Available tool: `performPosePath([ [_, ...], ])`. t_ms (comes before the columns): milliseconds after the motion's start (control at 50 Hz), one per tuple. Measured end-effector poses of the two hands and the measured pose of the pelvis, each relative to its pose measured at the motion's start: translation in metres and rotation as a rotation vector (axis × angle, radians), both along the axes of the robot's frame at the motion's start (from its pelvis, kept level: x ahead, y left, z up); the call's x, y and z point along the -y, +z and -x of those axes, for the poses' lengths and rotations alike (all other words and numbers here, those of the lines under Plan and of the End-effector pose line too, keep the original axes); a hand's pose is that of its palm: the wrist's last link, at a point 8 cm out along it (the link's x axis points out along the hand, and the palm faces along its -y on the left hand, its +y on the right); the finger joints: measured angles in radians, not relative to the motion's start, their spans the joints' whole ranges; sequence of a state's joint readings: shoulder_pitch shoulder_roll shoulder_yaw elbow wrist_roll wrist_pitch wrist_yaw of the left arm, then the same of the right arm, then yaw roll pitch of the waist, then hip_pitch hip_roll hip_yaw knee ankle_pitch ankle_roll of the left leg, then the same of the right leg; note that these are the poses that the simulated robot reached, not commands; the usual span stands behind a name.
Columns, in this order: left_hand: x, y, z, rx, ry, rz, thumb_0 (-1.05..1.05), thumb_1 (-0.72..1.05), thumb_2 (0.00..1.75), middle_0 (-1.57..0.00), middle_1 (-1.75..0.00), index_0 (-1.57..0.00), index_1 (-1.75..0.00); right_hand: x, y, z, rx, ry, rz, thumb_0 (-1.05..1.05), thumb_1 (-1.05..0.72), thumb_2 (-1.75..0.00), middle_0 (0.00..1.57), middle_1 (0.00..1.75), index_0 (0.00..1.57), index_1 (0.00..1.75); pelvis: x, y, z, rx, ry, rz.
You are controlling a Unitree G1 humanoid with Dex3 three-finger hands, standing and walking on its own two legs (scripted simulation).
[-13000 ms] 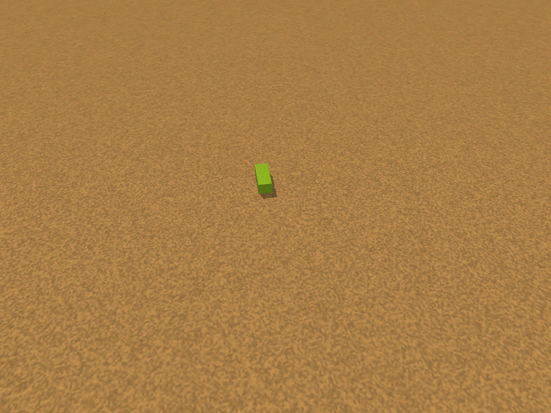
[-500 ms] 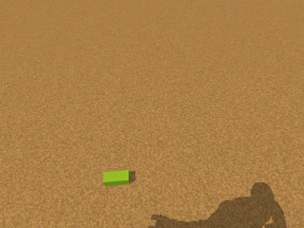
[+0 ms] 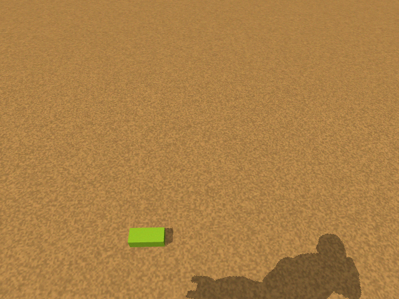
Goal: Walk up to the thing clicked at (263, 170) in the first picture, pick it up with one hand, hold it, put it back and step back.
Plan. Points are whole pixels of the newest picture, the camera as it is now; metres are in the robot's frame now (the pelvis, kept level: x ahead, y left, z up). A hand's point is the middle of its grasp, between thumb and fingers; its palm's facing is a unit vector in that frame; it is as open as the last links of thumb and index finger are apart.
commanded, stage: walk up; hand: left
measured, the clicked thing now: (147, 237) +0.51 +0.24 -0.72
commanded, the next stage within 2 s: none
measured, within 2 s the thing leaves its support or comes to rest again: neither
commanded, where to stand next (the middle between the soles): +0.12 +0.00 m, yaw -1 degrees
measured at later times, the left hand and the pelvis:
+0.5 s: hand out of the picture +0.09 +0.26 -0.13, palm faces +0.00 -0.94 -0.33, open 7.4 cm; pelvis +0.00 +0.01 +0.03, yaw +0 degrees
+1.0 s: hand out of the picture +0.07 +0.26 -0.13, palm faces -0.01 -0.95 -0.32, open 7.4 cm; pelvis +0.01 +0.01 +0.03, yaw +0 degrees
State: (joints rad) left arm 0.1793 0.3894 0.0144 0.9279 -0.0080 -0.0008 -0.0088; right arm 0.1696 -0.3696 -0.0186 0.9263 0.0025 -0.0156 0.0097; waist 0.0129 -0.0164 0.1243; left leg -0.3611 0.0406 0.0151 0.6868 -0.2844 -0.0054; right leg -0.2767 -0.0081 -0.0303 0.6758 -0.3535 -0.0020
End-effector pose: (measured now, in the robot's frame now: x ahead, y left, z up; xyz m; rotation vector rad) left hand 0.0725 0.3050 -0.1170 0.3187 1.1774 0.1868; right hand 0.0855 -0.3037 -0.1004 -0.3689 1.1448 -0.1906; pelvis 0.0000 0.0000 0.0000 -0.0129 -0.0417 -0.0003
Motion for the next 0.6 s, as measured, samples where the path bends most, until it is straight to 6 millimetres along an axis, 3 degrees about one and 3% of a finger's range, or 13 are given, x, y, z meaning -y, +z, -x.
performPosePath([
  [140, 0.001, 0.01, -0.002, -0.02, 0.012, -0.003, 0.01, 0.91, 0.89, -0.21, -0.29, -0.2, -0.3, -0.008, 0.005, -0.034, 0.049, 0.019, -0.032, 0.0, -0.9, -0.9, 0.2, 0.3, 0.21, 0.3, 0.0, 0.009, -0.005, 0.003, -0.001, -0.006],
  [260, -0.001, 0.021, -0.004, -0.016, 0.026, -0.013, 0.01, 0.91, 0.89, -0.21, -0.29, -0.2, -0.3, -0.014, 0.008, -0.044, 0.056, 0.024, -0.058, 0.0, -0.9, -0.9, 0.2, 0.3, 0.21, 0.3, -0.001, 0.017, -0.006, 0.009, -0.001, -0.008],
  [380, -0.001, 0.027, -0.006, -0.021, 0.032, -0.009, 0.0, 0.91, 0.89, -0.21, -0.29, -0.2, -0.3, -0.017, 0.009, -0.036, 0.023, 0.009, -0.07, 0.0, -0.9, -0.9, 0.2, 0.3, 0.21, 0.3, -0.002, 0.024, -0.005, 0.011, -0.003, -0.006],
  [600, 0.0, 0.024, -0.004, -0.05, 0.031, 0.017, 0.0, 0.91, 0.89, -0.21, -0.29, -0.2, -0.3, -0.015, 0.01, 0.003, -0.072, -0.045, -0.051, 0.0, -0.91, -0.9, 0.2, 0.3, 0.21, 0.3, -0.008, 0.028, -0.005, 0.003, -0.005, -0.005],
])
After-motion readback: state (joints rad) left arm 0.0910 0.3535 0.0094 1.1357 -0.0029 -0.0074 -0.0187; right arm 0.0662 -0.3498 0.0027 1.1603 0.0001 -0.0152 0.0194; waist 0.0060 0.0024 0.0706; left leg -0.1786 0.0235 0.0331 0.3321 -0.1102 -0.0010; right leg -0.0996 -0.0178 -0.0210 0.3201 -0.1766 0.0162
